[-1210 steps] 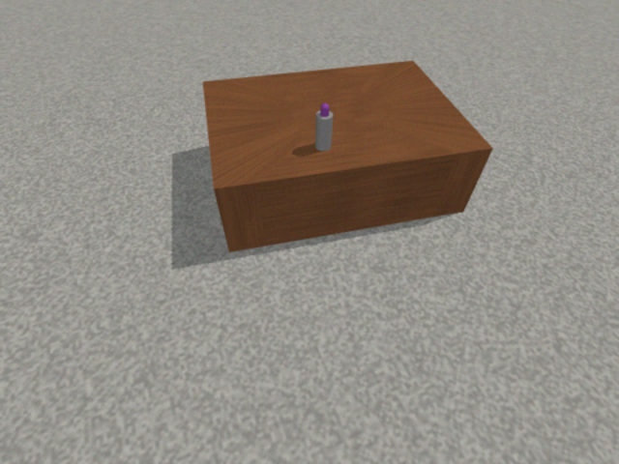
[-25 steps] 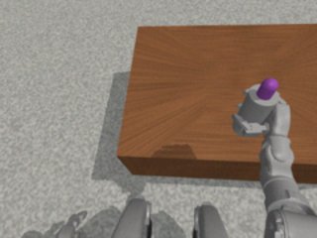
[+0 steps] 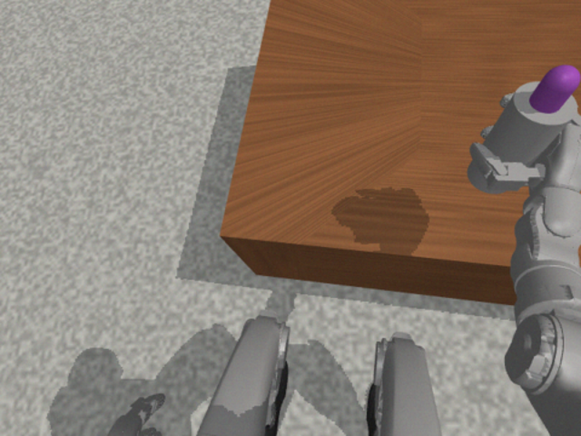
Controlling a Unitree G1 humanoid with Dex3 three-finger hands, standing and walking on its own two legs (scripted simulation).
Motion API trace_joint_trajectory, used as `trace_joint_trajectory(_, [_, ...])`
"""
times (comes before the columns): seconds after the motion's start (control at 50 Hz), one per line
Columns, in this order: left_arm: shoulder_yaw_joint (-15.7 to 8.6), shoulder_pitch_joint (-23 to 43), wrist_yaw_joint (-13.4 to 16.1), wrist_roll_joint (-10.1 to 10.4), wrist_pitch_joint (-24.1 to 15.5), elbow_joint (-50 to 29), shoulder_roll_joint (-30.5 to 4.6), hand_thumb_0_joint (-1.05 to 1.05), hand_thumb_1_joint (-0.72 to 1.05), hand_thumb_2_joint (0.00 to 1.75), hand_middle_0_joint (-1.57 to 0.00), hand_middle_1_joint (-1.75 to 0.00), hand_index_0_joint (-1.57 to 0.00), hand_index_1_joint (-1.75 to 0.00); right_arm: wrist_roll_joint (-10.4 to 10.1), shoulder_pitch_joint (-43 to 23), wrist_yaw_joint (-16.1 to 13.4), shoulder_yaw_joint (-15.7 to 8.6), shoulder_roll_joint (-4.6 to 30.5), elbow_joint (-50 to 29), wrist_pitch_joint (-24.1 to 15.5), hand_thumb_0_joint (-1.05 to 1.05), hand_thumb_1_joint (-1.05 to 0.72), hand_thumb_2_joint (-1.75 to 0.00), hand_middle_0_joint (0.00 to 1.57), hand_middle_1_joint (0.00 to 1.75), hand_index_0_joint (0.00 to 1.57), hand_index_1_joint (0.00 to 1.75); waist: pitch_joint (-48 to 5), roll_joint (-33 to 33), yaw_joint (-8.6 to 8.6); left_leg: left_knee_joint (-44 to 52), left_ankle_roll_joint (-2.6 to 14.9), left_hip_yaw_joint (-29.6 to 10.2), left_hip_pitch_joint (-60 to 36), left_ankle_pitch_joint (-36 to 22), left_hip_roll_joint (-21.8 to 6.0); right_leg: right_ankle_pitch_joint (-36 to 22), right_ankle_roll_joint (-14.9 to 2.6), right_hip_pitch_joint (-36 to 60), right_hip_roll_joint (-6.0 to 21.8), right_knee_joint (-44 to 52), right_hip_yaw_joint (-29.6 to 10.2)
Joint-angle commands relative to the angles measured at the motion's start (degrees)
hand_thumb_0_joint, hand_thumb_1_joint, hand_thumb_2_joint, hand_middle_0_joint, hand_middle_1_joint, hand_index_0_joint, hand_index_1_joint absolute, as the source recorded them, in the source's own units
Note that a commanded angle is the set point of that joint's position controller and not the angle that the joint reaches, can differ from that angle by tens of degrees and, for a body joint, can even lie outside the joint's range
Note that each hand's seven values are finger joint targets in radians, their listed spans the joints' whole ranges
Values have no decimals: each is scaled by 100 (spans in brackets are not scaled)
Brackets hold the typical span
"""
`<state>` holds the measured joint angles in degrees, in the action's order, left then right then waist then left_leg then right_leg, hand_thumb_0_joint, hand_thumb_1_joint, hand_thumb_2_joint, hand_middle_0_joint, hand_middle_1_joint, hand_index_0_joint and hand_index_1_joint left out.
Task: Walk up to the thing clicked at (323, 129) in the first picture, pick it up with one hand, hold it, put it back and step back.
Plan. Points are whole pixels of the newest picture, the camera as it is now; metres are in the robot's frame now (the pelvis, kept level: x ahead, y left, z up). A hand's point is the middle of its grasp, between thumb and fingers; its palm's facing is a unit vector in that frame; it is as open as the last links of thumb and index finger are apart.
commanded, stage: crouch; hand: right
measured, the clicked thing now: (522, 132) +0.51 -0.21 +0.03
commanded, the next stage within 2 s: lower in 0.40 s
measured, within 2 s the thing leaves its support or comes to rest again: neither
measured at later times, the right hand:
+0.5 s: hand (495, 146) +0.53 -0.21 -0.04, palm faces +0.18 +0.98 -0.02, open 8.9 cm
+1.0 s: hand (478, 164) +0.54 -0.21 -0.11, palm faces +0.18 +0.98 -0.03, open 8.9 cm
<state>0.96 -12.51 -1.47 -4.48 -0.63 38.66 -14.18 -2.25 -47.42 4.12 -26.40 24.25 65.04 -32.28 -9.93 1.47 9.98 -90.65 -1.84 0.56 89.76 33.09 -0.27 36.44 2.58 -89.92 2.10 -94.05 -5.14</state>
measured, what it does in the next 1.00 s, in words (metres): lowers itself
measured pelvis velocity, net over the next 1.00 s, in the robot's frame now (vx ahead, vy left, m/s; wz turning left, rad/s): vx -0.02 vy -0.01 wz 0.01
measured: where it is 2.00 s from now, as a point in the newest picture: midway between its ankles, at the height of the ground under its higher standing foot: (322, 428)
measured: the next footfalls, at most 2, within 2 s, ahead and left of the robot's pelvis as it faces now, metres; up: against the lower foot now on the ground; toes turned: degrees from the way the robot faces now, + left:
none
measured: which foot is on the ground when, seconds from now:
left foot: down 0.00-1.00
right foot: down 0.00-1.00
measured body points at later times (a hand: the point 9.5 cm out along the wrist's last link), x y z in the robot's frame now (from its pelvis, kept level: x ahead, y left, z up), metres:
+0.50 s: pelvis -0.01 +0.00 -0.05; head +0.20 -0.03 +0.35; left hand +0.05 +0.27 -0.17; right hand +0.52 -0.26 -0.03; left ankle +0.07 +0.14 -0.53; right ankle +0.05 -0.14 -0.53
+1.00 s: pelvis -0.02 -0.01 -0.11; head +0.21 -0.04 +0.28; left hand +0.02 +0.27 -0.22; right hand +0.53 -0.26 -0.10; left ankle +0.07 +0.14 -0.53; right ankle +0.05 -0.14 -0.53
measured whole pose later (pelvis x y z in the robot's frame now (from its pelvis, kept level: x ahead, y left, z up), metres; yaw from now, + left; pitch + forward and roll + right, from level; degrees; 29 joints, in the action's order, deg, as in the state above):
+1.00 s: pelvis -0.02 -0.01 -0.11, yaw +1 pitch +37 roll +4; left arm 2.4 -12.9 -2.2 -4.8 2.4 37.0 -15.8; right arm 1.2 -58.9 4.7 -29.0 31.7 66.5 -26.4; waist -7.6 1.9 12.8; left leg -111.1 -3.1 -0.1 112.0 36.3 -0.7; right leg 39.8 2.5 -112.6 0.3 -115.2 -6.3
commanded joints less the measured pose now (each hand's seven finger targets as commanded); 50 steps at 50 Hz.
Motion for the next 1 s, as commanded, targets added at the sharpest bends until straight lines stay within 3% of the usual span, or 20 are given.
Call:
trace_joint_trajectory(0.0, [-399, -816, 46, -19, -50, -314, -1097, 0, 88, 92, -20, -30, -19, -30, -47, -2868, 57, -129, 1589, -1558, -512, 0, -30, -129, 129, 140, 132, 140, -3848, 1008, 3, 847, 333, 100, -1989, -1498, 61, -1560, -329, 2047, -119, 959, 220])
trace_joint_trajectory(0.1, [-385, -839, 46, -6, -26, -269, -1128, 0, 89, 91, -20, -30, -20, -30, -84, -2938, 91, -131, 1500, -1357, -362, 0, -31, -131, 132, 142, 134, 142, -3736, 1077, 85, 597, 353, 169, -1575, -1521, 67, -1712, -299, 1999, -101, 761, 161])
trace_joint_trajectory(0.12, [-398, -865, 54, -18, -11, -268, -1157, 0, 89, 91, -20, -30, -20, -30, -55, -3238, 73, -189, 1730, -1684, -378, 0, -35, -132, 132, 142, 135, 142, -3892, 1228, 68, 560, 358, 142, -1548, -1546, 58, -1742, -298, 2046, -101, 713, 165])
trace_joint_trajectory(0.2, [-390, -835, 48, -3, 21, -306, -1155, 0, 88, 91, -20, -30, -20, -30, -23, -3275, 47, -186, 1757, -1520, -297, 0, -33, -133, 132, 143, 135, 143, -3800, 1118, 72, 500, 348, 154, -1475, -1243, 57, -1354, -314, 1708, -122, 655, 170])
trace_joint_trajectory(0.24, [-365, -870, 41, -12, 21, -323, -1145, 0, 90, 90, -20, -31, -20, -30, -13, -3368, 39, -136, 1674, -1584, -278, 0, -32, -132, 131, 143, 134, 143, -4056, 1143, 79, 402, 348, 178, -1435, -1370, 59, -1536, -301, 1831, -116, 571, 149])
trace_joint_trajectory(0.26, [-395, -888, 44, -8, 36, -316, -1208, 0, 88, 91, -20, -30, -20, -30, 0, -3303, 8, -288, 1906, -1600, -261, 0, -32, -132, 132, 143, 134, 143, -4025, 1229, 36, 317, 361, 172, -1337, -1404, 53, -1635, -291, 1890, -104, 507, 147])
trace_joint_trajectory(0.3, [-394, -948, 39, -22, 62, -324, -1211, 0, 89, 91, -20, -30, -20, -30, -4, -3351, 16, -183, 1739, -1549, -216, 0, -34, -133, 134, 144, 136, 145, -4160, 1148, 92, 249, 352, 155, -1477, -1677, 49, -1861, -304, 1840, -99, 364, 161])
trace_joint_trajectory(0.36, [-345, -966, 30, 7, 101, -356, -1163, 0, 88, 91, -20, -30, -20, -30, 22, -3419, -6, -311, 1938, -1476, -139, 0, -31, -133, 134, 145, 136, 145, -4020, 1027, 103, 235, 341, 130, -1577, -1602, 37, -1632, -327, 1429, -120, 334, 193])
trace_joint_trajectory(0.4, [-364, -947, 34, 10, 101, -335, -1172, 0, 89, 91, -20, -30, -20, -31, 59, -3505, 7, -125, 1735, -1447, -103, 0, -32, -131, 132, 142, 134, 142, -3963, 1093, 176, 176, 335, 158, -1267, -1432, 40, -1525, -322, 1454, -114, 279, 182])
trace_joint_trajectory(0.44, [-388, -1026, 38, 3, 132, -330, -1201, 0, 89, 91, -20, -30, -20, -30, 89, -3663, -45, -380, 2146, -1694, -128, 0, -32, -132, 133, 143, 135, 143, -4049, 1153, 132, 131, 338, 131, -1311, -1413, 27, -1459, -331, 1400, -109, 220, 205])
trace_joint_trajectory(0.5, [-352, -973, 26, 11, 153, -390, -1181, 0, 89, 91, -20, -30, -20, -30, 93, -3615, -33, -185, 1849, -1512, -41, 0, -33, -133, 132, 144, 135, 144, -3974, 1140, 176, 87, 338, 170, -1151, -1211, 28, -1291, -318, 1311, -122, 231, 174])
trace_joint_trajectory(0.52, [-361, -1024, 26, -2, 163, -376, -1192, 0, 89, 91, -20, -30, -19, -30, 111, -3733, -63, -324, 2057, -1624, -53, 0, -35, -134, 134, 145, 137, 145, -4075, 1181, 143, 37, 349, 172, -1136, -1252, 38, -1335, -316, 1326, -110, 201, 168])
trace_joint_trajectory(0.54, [-327, -1008, 23, 5, 157, -355, -1183, 0, 89, 91, -20, -30, -19, -30, 121, -3437, -18, -86, 1652, -1170, 1, 0, -36, -136, 136, 147, 139, 148, -3905, 1156, 205, -57, 355, 218, -905, -1292, 37, -1483, -286, 1389, -105, 153, 131])
trace_joint_trajectory(0.68, [-317, -1125, -28, -50, 214, -377, -1268, 0, 89, 91, -20, -30, -20, -30, 155, -3864, 6, -436, 2240, -1384, -121, 0, -37, -136, 135, 147, 138, 147, -3965, 1206, 223, -422, 345, 157, -756, -1309, 10, -1374, -331, 762, -134, -300, 190])
trace_joint_trajectory(0.72, [-296, -1085, -32, -42, 212, -374, -1266, 0, 89, 91, -20, -30, -20, -30, 165, -3750, 40, -317, 2073, -1116, -104, 0, -35, -136, 134, 146, 137, 146, -3900, 1177, 272, -525, 341, 193, -540, -1100, 13, -1174, -330, 634, -141, -344, 184])
trace_joint_trajectory(0.8, [-327, -1216, -23, -49, 249, -363, -1365, 0, 89, 91, -20, -30, -20, -30, 214, -4111, 20, -416, 2375, -1589, -135, 0, -35, -136, 134, 147, 137, 147, -4250, 1430, 277, -722, 343, 212, -468, -1212, -11, -1336, -296, 819, -143, -506, 180])
trace_joint_trajectory(0.9, [-307, -1200, -14, -42, 284, -315, -1406, 0, 89, 91, -20, -30, -20, -30, 209, -4129, 37, -438, 2443, -1534, -35, 0, -35, -138, 136, 149, 139, 149, -4273, 1518, 268, -911, 348, 215, -338, -1171, -27, -1295, -280, 617, -148, -681, 204])
trace_joint_trajectory(0.94, [-313, -1207, -13, -40, 287, -290, -1414, 0, 89, 91, -20, -30, -20, -30, 210, -4186, 56, -279, 2278, -1530, -9, 0, -34, -137, 135, 148, 138, 148, -4316, 1533, 303, -1021, 348, 222, -238, -1245, -34, -1396, -278, 610, -150, -803, 197])
trace_joint_trajectory(0.96, [-314, -1244, -10, -42, 299, -248, -1442, 0, 89, 90, -20, -30, -20, -30, 224, -4311, 26, -488, 2541, -1651, -26, 0, -35, -137, 135, 148, 138, 148, -4289, 1508, 282, -1047, 344, 224, -203, -1236, -45, -1401, -279, 576, -151, -846, 201])
trace_joint_trajectory(0.98, [-321, -1235, -9, -46, 299, -290, -1445, 0, 89, 91, -20, -30, -20, -30, 236, -4111, 30, -375, 2382, -1519, 14, 0, -35, -138, 136, 149, 139, 149, -4420, 1454, 288, -1085, 341, 219, -267, -1316, -30, -1458, -290, 600, -145, -908, 216])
